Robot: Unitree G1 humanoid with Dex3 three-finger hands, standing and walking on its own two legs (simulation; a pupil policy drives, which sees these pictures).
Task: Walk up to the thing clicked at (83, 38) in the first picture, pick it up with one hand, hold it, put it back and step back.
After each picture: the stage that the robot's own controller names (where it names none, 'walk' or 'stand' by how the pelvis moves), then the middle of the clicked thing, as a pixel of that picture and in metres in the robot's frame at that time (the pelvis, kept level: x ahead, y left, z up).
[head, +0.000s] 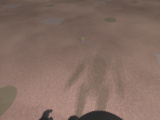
stand; (83, 39) +1.96 +0.22 -0.72
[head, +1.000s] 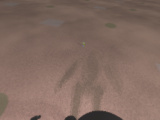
walk; (83, 44) +1.82 +0.15 -0.71
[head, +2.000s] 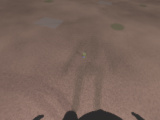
walk; (84, 55) +1.25 +0.11 -0.71
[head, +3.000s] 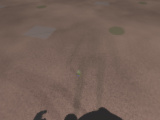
walk; (78, 73) +0.79 +0.17 -0.71
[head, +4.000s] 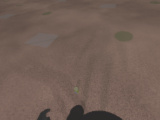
walk; (76, 90) +0.51 +0.24 -0.70
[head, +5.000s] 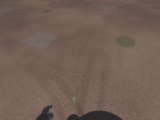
stand; (74, 99) +0.37 +0.19 -0.71
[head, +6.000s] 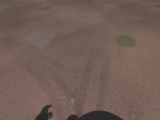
stand; (73, 101) +0.33 +0.20 -0.71
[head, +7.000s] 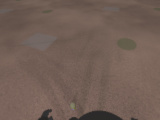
stand; (72, 106) +0.29 +0.20 -0.72
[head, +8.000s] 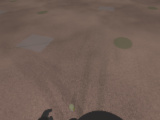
stand; (71, 107) +0.28 +0.21 -0.72
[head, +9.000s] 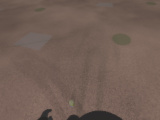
stand; (71, 103) +0.30 +0.23 -0.72
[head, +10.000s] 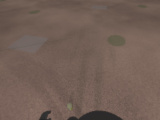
walk; (69, 106) +0.28 +0.23 -0.72
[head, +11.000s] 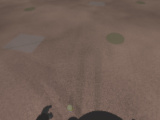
stand; (70, 108) +0.23 +0.22 -0.72
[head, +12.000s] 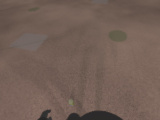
stand; (71, 102) +0.29 +0.24 -0.72
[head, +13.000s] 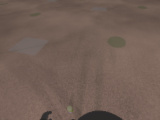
stand; (70, 109) +0.26 +0.24 -0.72
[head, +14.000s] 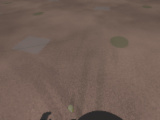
stand; (70, 108) +0.27 +0.23 -0.72
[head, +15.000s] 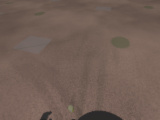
stand; (70, 108) +0.27 +0.23 -0.72
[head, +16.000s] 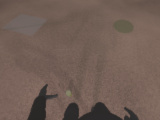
go down; (68, 93) +0.31 +0.22 -0.66
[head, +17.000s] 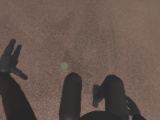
go down; (64, 67) +0.41 +0.20 -0.31
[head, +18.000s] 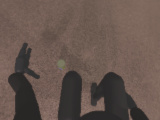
close in; (61, 64) +0.40 +0.20 -0.28
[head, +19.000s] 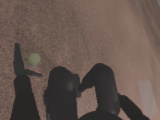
close in; (33, 60) +0.40 +0.23 -0.23
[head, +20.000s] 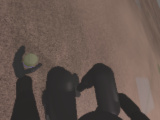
close; (30, 61) +0.39 +0.24 -0.23
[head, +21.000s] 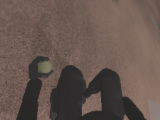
lift; (44, 67) +0.32 +0.25 -0.17
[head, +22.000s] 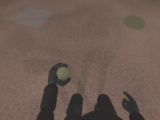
lift; (63, 75) +0.31 +0.18 +0.02
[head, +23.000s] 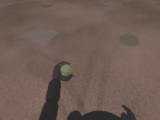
hold; (66, 73) +0.33 +0.18 +0.04
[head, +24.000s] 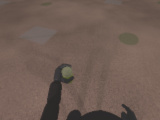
hold; (67, 75) +0.32 +0.17 +0.02
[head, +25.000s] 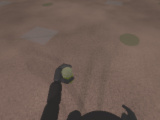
hold; (67, 75) +0.32 +0.17 +0.03
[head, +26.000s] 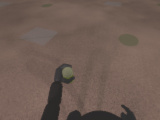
hold; (68, 75) +0.32 +0.17 +0.03
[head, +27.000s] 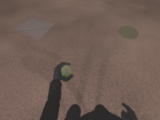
crouch; (67, 73) +0.34 +0.17 -0.01
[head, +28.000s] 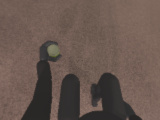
lower; (54, 53) +0.45 +0.22 -0.07
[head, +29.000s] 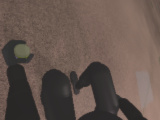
lower; (22, 53) +0.44 +0.25 -0.22
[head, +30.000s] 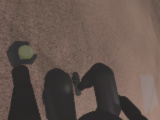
lower; (26, 54) +0.42 +0.26 -0.22
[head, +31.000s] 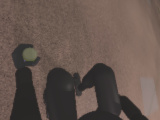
lower; (29, 56) +0.41 +0.25 -0.22
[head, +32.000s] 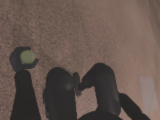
lower; (27, 58) +0.40 +0.25 -0.23
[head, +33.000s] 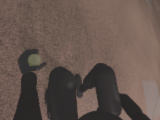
draw back; (34, 61) +0.39 +0.23 -0.23
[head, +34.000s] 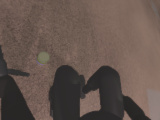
stand; (42, 58) +0.39 +0.23 -0.23
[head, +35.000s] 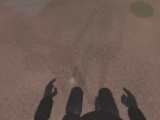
walk; (72, 81) +0.36 +0.18 -0.51
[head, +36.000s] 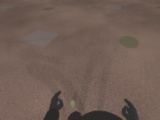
stand; (72, 104) +0.31 +0.19 -0.67
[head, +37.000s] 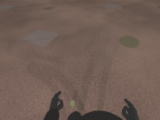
stand; (72, 103) +0.31 +0.19 -0.67
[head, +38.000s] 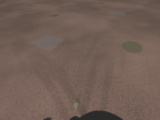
stand; (76, 105) +0.33 +0.18 -0.72
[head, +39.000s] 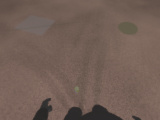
walk; (76, 89) +0.38 +0.13 -0.71
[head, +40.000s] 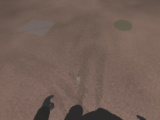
walk; (78, 80) +0.56 +0.16 -0.70
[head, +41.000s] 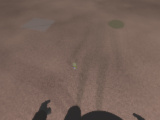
walk; (74, 66) +0.85 +0.26 -0.70
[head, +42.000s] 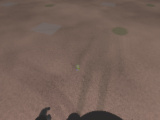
stand; (77, 67) +0.92 +0.22 -0.72
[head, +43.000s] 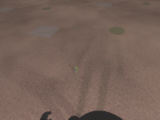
stand; (76, 69) +0.91 +0.25 -0.73
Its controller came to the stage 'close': yes
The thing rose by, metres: 0.74
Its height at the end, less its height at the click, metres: +0.00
